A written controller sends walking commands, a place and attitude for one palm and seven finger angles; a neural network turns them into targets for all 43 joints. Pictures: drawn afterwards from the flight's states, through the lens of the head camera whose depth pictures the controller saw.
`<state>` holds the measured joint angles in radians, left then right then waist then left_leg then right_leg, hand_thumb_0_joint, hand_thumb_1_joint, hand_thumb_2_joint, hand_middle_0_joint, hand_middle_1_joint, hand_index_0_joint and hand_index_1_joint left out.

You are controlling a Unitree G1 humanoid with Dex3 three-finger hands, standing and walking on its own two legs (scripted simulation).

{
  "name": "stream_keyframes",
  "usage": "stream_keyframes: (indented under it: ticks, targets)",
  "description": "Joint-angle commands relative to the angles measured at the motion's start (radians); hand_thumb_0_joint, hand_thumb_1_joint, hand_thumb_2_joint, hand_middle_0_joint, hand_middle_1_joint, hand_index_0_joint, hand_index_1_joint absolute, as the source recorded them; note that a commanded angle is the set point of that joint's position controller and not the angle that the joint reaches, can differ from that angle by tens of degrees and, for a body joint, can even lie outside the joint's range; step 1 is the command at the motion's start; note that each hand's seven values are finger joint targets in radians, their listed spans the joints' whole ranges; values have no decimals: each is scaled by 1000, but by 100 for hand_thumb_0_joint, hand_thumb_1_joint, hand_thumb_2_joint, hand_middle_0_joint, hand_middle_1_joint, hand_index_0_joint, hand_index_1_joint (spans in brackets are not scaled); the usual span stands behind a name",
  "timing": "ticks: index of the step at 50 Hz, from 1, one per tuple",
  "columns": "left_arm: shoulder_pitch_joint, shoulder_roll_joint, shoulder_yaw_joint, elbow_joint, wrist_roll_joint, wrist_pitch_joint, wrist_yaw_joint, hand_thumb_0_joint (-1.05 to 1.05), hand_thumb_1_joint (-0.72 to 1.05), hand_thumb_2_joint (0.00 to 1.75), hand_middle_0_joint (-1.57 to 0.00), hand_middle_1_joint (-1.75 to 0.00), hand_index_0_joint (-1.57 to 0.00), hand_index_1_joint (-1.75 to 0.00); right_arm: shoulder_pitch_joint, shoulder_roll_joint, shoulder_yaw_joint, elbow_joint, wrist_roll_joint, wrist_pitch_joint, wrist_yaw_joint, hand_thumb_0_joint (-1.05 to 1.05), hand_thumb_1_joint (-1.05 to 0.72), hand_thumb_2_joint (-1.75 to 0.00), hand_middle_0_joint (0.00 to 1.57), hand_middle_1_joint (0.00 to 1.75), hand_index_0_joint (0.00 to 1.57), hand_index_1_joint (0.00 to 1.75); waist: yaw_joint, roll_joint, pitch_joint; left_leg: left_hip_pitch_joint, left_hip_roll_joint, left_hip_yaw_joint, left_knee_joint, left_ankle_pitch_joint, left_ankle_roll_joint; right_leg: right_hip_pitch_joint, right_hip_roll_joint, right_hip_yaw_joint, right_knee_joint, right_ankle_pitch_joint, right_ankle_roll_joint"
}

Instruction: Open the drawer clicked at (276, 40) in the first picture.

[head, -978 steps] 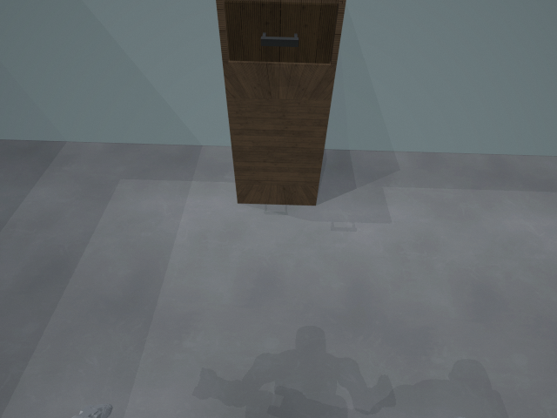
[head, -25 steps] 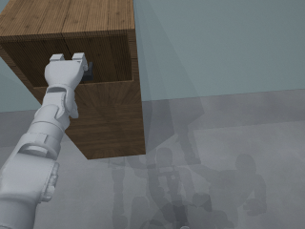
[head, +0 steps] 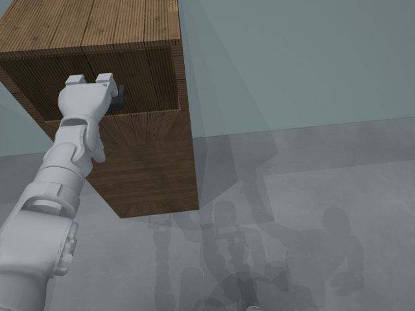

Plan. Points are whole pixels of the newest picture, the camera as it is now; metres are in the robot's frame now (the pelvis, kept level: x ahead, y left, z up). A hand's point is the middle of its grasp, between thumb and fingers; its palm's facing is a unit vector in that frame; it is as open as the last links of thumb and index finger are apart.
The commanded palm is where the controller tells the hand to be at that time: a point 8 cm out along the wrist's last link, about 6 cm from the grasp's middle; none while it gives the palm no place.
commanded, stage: lift the fingers back up to retry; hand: left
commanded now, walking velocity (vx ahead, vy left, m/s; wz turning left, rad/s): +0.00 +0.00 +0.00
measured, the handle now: (98, 98) +0.55 +0.24 +0.07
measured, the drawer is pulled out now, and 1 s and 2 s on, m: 0.00 0.00 0.00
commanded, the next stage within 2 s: re-aim the fingers above the handle in 0.68 s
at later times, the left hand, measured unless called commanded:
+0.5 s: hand (95, 97) +0.49 +0.21 +0.13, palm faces +0.07 +0.00 -1.00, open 13.8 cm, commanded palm +0.45 +0.22 +0.18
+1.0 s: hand (78, 106) +0.47 +0.24 +0.13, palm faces +0.02 +0.03 -1.00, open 13.8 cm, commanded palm +0.45 +0.23 +0.18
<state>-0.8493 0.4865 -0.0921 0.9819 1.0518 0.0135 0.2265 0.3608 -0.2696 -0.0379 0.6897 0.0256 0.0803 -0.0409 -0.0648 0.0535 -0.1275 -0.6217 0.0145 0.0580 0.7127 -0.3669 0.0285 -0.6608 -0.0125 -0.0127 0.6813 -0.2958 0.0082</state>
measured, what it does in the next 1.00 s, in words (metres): stands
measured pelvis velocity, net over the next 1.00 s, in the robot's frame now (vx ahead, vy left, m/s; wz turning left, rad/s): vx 0.02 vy -0.02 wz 0.03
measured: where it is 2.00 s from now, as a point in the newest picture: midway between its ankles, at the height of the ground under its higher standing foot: outside the picture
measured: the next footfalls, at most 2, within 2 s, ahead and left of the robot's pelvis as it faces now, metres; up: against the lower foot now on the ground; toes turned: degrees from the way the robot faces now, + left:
none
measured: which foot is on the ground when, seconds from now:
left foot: down 0.00-1.00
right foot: down 0.00-1.00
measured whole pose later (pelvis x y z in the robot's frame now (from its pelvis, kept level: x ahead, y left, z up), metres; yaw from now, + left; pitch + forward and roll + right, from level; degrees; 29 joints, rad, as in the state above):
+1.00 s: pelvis +0.02 -0.02 +0.02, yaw +2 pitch +11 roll +0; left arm -0.76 0.50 -0.07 0.83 1.02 0.02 0.14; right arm 0.25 -0.28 -0.04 0.70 0.04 0.09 -0.05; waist -0.02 0.07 -0.09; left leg -0.41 0.01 0.03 0.55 -0.32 0.00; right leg -0.46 -0.01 -0.04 0.56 -0.29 -0.01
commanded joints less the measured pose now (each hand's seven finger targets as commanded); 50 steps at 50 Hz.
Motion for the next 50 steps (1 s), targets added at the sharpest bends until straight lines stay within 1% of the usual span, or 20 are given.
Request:
stream_keyframes:
  ticks: [1, 3, 7, 10, 13, 15, 18, 19, 23, 25, 28, 30, 31, 34, 38, 41, 45, 46, 49, 50]
  targets:
    - [-355, 176, 43, -128, -9, -1, -4, 0, -50, 30, -30, -120, -30, -120, 72, -140, -55, -75, -2, -24, -7, 0, -90, -90, 20, 30, 20, 30, -24, -48, -318, 189, -24, -30, -93, 298, 12, 211, 51, -16, -81, 222, -36]
    - [-395, 180, 42, -150, -11, -1, 0, 0, -50, 30, -30, -120, -30, -120, 67, -141, -56, -71, -2, -26, -8, 0, -90, -90, 20, 30, 20, 30, -32, -49, -315, 210, -21, -37, -101, 305, 13, 213, 51, -16, -91, 219, -34]
    - [-414, 206, 73, -248, -15, -14, 3, 0, -50, 30, -30, -120, -30, -120, 50, -139, -60, -78, -7, -27, -7, 0, -90, -90, 20, 30, 20, 30, -10, -4, -384, 285, -21, -43, -105, 418, 10, 265, 53, -17, -91, 288, -41]
    - [-424, 168, 44, -266, -17, -12, 2, 0, -50, 30, -30, -120, -30, -120, 39, -133, -59, -75, -3, -31, -3, 0, -90, -90, 20, 30, 20, 30, -20, -2, -334, 311, -16, -52, -115, 434, 6, 239, 56, -26, -103, 276, -38]
    - [-443, 254, 113, -325, -11, -19, 14, 0, -50, 30, -30, -120, -30, -120, 29, -133, -59, -77, -5, -31, -7, 0, -90, -90, 20, 30, 20, 30, 1, 1, -392, 333, -21, -50, -119, 494, 7, 305, 55, -21, -100, 332, -40]
    - [-474, 218, 85, -355, -14, -14, 19, 0, -50, 30, -30, -120, -30, -120, 18, -125, -55, -76, -4, -33, -4, 0, -90, -90, 20, 30, 20, 30, -3, 28, -384, 358, -19, -54, -123, 547, 2, 304, 55, -27, -101, 357, -41]
    - [-433, 229, 106, -370, -19, 16, 23, 0, -50, 30, -30, -120, -30, -120, 2, -126, -56, -75, -4, -30, 6, 0, -90, -90, 20, 30, 20, 30, 15, 23, -413, 391, -15, -52, -125, 631, -4, 340, 54, -28, -103, 403, -39]
    - [-400, 253, 133, -370, -21, 30, 22, 0, -50, 30, -30, -120, -30, -120, -6, -127, -56, -76, -3, -28, 7, 0, -90, -90, 20, 30, 20, 30, 29, 15, -417, 391, -14, -50, -129, 649, -4, 358, 55, -29, -103, 416, -39]
    - [-368, 190, 66, -354, -30, 105, -22, 0, -50, 30, -30, -120, -30, -120, -50, -128, -47, -86, 8, -15, 15, 0, -90, -90, 20, 30, 20, 30, 23, -23, -369, 377, -16, -36, -156, 625, 0, 394, 49, -30, -125, 438, -36]
    - [-339, 208, 74, -373, -39, 132, -58, 0, -50, 30, -30, -120, -30, -120, -70, -135, -44, -95, 11, -7, 11, 0, -90, -90, 20, 30, 20, 30, 32, -64, -366, 375, -19, -28, -170, 611, 6, 434, 47, -28, -138, 462, -33]
    - [-285, 151, 15, -310, -52, 153, -129, 0, -50, 30, -30, -120, -30, -120, -91, -138, -34, -104, 21, 7, 0, 0, -90, -90, 20, 30, 20, 30, 16, -131, -276, 337, -28, -18, -192, 515, 13, 435, 41, -28, -163, 446, -29]
    - [-302, 153, 2, -306, -53, 135, -168, 0, -50, 30, -30, -120, -30, -120, -105, -140, -27, -112, 23, 12, -12, 0, -90, -90, 20, 30, 20, 30, 13, -150, -232, 321, -36, -15, -203, 449, 17, 427, 37, -24, -176, 420, -27]
    - [-329, 192, 29, -322, -50, 113, -179, 0, -50, 30, -30, -120, -30, -120, -105, -139, -27, -112, 22, 13, -19, 0, -90, -90, 20, 30, 20, 30, 14, -146, -233, 322, -36, -17, -204, 430, 17, 430, 36, -18, -178, 407, -28]
    - [-362, 240, 64, -419, -46, 24, -190, 0, -50, 30, -30, -120, -30, -120, -101, -126, -30, -124, 12, 7, -33, 0, -90, -90, 20, 30, 20, 30, 27, -74, -307, 355, -45, -13, -186, 461, 22, 467, 29, 2, -165, 448, -32]
    - [-415, 260, 96, -498, -47, -72, -140, 0, -50, 30, -30, -120, -30, -120, -85, -110, -37, -119, 3, -9, -33, 0, -90, -90, 20, 30, 20, 30, 27, -16, -347, 377, -45, -23, -165, 511, 16, 447, 32, 1, -145, 458, -35]
    - [-358, 356, 210, -458, -40, -80, -73, 0, -50, 30, -30, -120, -30, -120, -77, -110, -40, -101, -1, -17, -28, 0, -90, -90, 20, 30, 20, 30, 60, -5, -364, 345, -47, -22, -160, 543, 6, 473, 34, -2, -126, 489, -38]
    - [-355, 284, 144, -370, -23, -19, -23, 0, -50, 30, -30, -120, -30, -120, -83, -114, -42, -78, 3, -24, -13, 0, -90, -90, 20, 30, 20, 30, 37, -11, -329, 325, -42, -14, -168, 511, -1, 432, 36, -14, -130, 454, -37]
    - [-362, 243, 101, -360, -25, 1, -26, 0, -50, 30, -30, -120, -30, -120, -83, -119, -42, -80, 6, -25, -9, 0, -90, -90, 20, 30, 20, 30, 29, -17, -331, 330, -41, -10, -172, 501, 0, 429, 35, -14, -137, 448, -35]
    - [-383, 242, 75, -322, -33, 42, -64, 0, -50, 30, -30, -120, -30, -120, -74, -134, -47, -78, 13, -19, -11, 0, -90, -90, 20, 30, 20, 30, 6, -54, -331, 339, -42, -9, -175, 461, 8, 433, 35, -8, -155, 432, -30]
    - [-388, 190, 25, -330, -39, 49, -86, 0, -50, 30, -30, -120, -30, -120, -77, -132, -47, -88, 15, -17, -13, 0, -90, -90, 20, 30, 20, 30, 0, -58, -343, 346, -46, -10, -177, 453, 12, 434, 35, -9, -159, 425, -28]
